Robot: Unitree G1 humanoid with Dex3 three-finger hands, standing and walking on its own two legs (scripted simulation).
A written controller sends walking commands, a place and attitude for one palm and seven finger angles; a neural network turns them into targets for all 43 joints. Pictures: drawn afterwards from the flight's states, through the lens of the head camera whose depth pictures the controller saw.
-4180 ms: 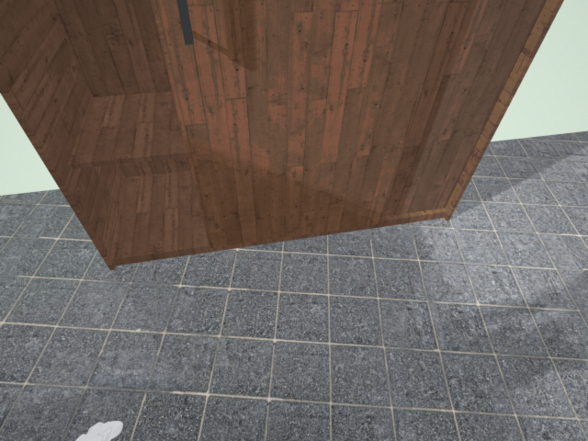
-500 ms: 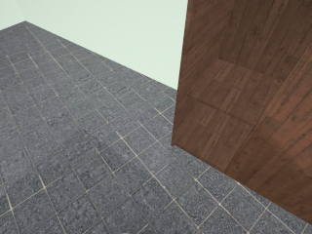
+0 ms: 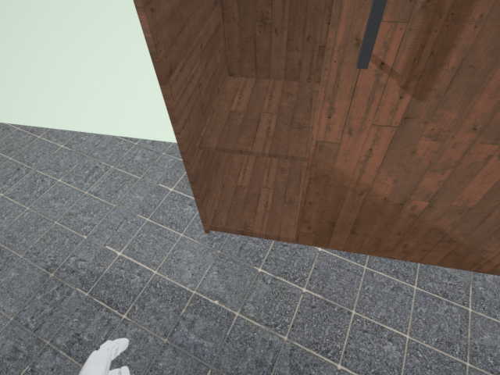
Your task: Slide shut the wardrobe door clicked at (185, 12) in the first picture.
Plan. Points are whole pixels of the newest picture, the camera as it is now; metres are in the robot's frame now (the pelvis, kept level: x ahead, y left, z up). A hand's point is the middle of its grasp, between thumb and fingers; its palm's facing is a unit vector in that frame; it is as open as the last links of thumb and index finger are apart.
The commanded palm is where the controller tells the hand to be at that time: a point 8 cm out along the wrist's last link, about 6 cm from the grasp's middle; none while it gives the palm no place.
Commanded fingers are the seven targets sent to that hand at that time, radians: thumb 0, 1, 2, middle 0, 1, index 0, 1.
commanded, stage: turn to face it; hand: right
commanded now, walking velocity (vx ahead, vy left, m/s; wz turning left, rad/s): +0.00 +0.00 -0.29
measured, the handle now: out of the picture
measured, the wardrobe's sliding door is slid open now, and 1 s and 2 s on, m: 0.39 0.39 0.39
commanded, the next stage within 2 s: take the last steps up to it in 0.24 s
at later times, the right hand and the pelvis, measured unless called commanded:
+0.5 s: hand out of the picture +0.05 -0.20 -0.15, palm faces +0.14 +0.96 -0.23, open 7.4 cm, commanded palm none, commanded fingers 0.00 -0.90 -0.90 0.20 0.30 0.20 0.30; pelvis +0.01 -0.01 +0.01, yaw -7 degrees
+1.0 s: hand out of the picture -0.03 -0.17 -0.17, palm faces +0.29 +0.95 -0.10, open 7.4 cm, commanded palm none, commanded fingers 0.00 -0.90 -0.90 0.20 0.30 0.20 0.30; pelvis +0.12 -0.07 +0.00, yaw -10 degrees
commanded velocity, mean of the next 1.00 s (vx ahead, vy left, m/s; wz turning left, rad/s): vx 0.17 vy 0.03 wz -0.09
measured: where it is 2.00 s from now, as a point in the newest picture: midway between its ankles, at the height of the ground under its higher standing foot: outside the picture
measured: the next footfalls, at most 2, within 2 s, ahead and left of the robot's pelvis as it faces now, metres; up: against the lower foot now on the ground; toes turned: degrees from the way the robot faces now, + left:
left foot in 0.52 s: +0.04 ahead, +0.10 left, +0.00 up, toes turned -5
right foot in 0.94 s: +0.19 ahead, -0.18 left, +0.00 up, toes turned -19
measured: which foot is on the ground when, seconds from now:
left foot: down 0.00-0.00, up 0.02-0.50, down 0.52-0.96, up 0.98-1.00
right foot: down 0.00-0.52, up 0.54-0.92, down 0.94-1.00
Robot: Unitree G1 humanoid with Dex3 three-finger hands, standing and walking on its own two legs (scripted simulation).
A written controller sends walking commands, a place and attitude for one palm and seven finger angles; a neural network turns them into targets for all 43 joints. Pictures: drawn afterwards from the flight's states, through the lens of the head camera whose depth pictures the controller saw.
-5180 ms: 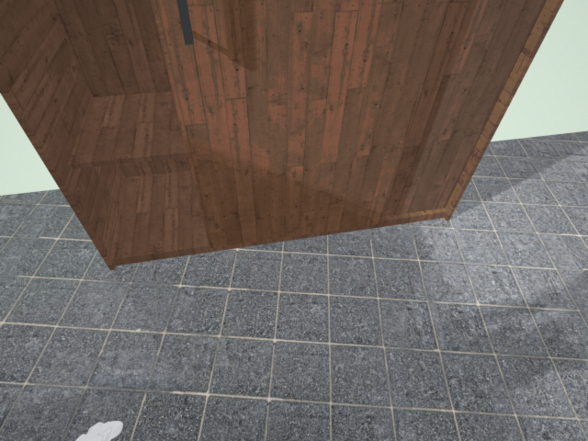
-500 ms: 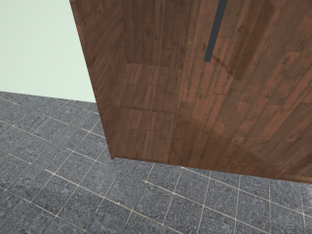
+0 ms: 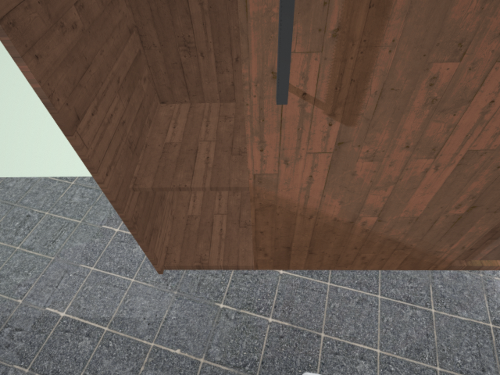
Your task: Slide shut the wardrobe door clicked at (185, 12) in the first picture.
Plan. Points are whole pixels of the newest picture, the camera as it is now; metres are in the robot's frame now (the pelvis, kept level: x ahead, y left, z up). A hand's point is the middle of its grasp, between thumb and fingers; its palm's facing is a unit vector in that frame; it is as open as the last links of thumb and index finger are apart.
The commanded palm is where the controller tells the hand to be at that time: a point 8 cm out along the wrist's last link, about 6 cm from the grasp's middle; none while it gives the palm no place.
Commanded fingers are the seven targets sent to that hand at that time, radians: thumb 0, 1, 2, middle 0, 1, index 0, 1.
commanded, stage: take the last steps up to it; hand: right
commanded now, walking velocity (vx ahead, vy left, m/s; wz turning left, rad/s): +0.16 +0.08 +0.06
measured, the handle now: (285, 18) +0.56 -0.05 +0.28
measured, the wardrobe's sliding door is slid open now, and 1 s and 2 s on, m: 0.39 0.39 0.39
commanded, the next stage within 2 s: come to a stop and stand still in 0.04 s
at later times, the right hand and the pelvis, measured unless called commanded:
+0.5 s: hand (353, 360) +0.18 -0.17 -0.15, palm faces -0.02 +0.97 -0.25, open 7.4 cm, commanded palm none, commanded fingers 0.00 -0.90 -0.90 0.20 0.30 0.20 0.30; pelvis +0.09 +0.01 +0.01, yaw +1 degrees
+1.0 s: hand out of the picture +0.06 -0.24 -0.15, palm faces +0.00 +0.97 -0.26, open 7.4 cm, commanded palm none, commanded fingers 0.00 -0.90 -0.90 0.20 0.30 0.20 0.30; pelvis +0.04 -0.05 +0.01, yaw +3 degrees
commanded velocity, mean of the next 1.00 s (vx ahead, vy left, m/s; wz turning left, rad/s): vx -0.07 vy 0.00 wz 0.00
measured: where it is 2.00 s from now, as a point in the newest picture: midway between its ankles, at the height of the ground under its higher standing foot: outside the picture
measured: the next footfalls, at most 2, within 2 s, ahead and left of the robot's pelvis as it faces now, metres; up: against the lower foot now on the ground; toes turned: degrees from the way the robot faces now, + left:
left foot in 0.40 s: +0.14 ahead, +0.16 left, +0.00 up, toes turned +0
right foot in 0.74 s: +0.09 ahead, -0.12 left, +0.00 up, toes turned -1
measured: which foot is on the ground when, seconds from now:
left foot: up 0.00-0.38, down 0.40-1.00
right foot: down 0.00-0.42, up 0.44-0.72, down 0.74-1.00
